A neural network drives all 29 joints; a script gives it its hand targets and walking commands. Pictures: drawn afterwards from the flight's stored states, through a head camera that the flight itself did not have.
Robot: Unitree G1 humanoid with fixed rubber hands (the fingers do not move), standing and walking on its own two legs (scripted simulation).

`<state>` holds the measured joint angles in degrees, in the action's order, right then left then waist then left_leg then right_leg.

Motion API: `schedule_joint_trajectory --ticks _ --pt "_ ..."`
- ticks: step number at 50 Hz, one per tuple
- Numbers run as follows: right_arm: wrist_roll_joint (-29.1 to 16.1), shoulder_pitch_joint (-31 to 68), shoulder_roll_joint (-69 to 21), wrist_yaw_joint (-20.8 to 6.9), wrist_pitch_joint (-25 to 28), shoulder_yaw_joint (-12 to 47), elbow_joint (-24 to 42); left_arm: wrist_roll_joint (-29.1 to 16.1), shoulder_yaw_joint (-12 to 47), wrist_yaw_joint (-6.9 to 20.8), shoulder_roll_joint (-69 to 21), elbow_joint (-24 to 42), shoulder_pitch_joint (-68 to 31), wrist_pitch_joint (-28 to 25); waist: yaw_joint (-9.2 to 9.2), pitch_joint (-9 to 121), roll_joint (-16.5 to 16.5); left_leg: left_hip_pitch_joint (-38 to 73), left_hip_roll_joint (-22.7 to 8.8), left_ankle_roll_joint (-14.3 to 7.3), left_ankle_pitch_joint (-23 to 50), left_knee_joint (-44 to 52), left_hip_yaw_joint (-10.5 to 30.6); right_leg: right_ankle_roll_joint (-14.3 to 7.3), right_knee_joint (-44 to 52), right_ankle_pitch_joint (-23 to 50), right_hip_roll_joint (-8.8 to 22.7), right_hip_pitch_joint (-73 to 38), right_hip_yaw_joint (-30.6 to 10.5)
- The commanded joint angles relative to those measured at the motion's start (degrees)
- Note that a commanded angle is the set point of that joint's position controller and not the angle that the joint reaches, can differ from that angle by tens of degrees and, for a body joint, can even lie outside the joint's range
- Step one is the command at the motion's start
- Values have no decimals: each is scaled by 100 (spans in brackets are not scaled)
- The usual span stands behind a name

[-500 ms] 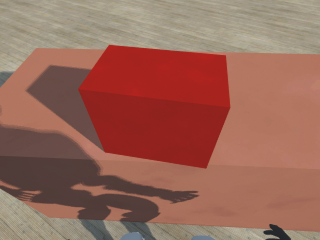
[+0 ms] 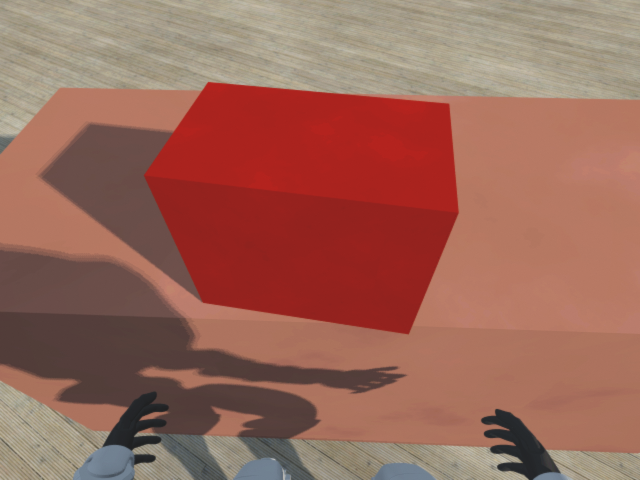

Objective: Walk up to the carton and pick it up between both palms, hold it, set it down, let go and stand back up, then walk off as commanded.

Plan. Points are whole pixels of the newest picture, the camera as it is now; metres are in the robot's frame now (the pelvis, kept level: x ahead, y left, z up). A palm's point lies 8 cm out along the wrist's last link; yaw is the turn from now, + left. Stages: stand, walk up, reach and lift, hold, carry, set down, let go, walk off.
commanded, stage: reach and lift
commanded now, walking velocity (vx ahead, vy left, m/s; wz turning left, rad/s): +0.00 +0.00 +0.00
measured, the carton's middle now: (313, 213) +0.41 +0.02 +0.10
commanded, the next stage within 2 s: none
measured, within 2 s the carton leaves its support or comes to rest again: neither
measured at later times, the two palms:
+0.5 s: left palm (90, 453) +0.16 +0.28 -0.02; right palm (518, 449) +0.14 -0.20 -0.01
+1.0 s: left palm (85, 409) +0.19 +0.26 +0.04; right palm (526, 406) +0.17 -0.19 +0.06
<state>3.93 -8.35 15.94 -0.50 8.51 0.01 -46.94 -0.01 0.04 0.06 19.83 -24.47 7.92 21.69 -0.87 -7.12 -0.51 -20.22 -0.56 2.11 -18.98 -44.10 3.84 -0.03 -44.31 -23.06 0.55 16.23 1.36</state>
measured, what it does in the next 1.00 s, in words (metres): stands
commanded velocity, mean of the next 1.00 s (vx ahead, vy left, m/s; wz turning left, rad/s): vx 0.00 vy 0.00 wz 0.00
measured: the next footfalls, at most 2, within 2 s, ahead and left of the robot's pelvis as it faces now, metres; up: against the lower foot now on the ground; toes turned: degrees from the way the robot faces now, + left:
none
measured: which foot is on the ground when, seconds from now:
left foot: down 0.00-1.00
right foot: down 0.00-1.00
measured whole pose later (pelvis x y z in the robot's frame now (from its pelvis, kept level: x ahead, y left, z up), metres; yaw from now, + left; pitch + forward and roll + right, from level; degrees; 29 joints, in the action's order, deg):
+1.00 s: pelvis -0.01 +0.02 +0.03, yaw +0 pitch -3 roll -2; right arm -9.7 -22.4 12.3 5.8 -12.3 0.0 8.8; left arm -14.3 0.0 -1.1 23.0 4.4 14.0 19.4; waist 0.8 -3.2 -1.3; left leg -17.5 -0.7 0.5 -9.9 -30.0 3.6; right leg 1.0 -26.4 -12.0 0.5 11.8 1.4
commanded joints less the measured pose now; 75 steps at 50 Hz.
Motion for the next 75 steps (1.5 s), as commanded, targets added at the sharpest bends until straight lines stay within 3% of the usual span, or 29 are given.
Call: schedule_joint_trajectory --ticks 1,9,15,24,30,37,46,53,60,66,75 --pt "-547 -63 918 328 345 -980 1708 -145 -968 -14 1204 1897 203 -150 207 1644 -544 1544 102 -185 1556 1498 -856 264 1685 3344 -56 -1139 -111" --pt "-710 -619 551 346 255 -1068 3016 -585 -846 -62 1104 2623 473 -507 245 1816 -464 1814 42 -176 1274 2051 -970 249 2223 2348 -86 -1207 -149" --pt "-797 -905 372 315 -48 -1191 3693 -881 -617 -122 1104 3228 506 -657 158 1695 -108 1851 -55 -135 817 2470 -947 166 2447 1337 -138 -1159 -99" --pt "-978 -906 383 302 -630 -1483 4544 -1202 -410 -260 1227 3994 578 -561 63 1633 463 1448 -223 -45 283 2940 -768 116 2396 1371 -197 -1578 -28" --pt "-1144 -883 274 445 -948 -1526 5370 -1470 -519 -215 1463 4258 495 -536 104 1682 330 1411 -97 -67 390 2863 -803 113 2547 1216 -141 -1525 -130" --pt "-1408 -1017 80 686 -1391 -1278 6363 -1705 -734 -143 1797 4524 179 -503 142 1606 28 2095 164 -131 631 2440 -803 -111 2921 543 145 -426 -322" --pt "-1682 -973 128 778 -1827 -1344 7358 -2002 -749 -150 1983 5143 -127 -621 133 1779 323 1938 77 -132 554 2585 -670 -143 2813 520 71 -376 -325" --pt "-1896 -884 217 812 -2057 -1452 7845 -2244 -796 -101 2061 5416 -237 -710 218 1858 507 1465 -27 -142 485 2813 -600 -75 2679 738 -82 -957 -326" --pt "-2076 -765 135 935 -2206 -1374 8146 -2374 -952 3 2121 5549 -490 -795 249 1826 484 1398 0 -163 652 2798 -582 -69 2699 819 -72 -1100 -377" --pt "-2025 -110 39 1047 -2422 -1359 8092 -2483 -1009 55 2285 5349 -1302 -771 170 1803 537 1164 -33 -224 215 2839 -534 -89 2648 517 -21 -1062 -449" --pt "-2059 787 242 1103 -2857 -1603 7776 -2638 -1004 12 2515 5254 -2255 -390 -22 2063 651 1110 -117 -223 100 2850 -477 -165 2548 691 -50 -1201 -485"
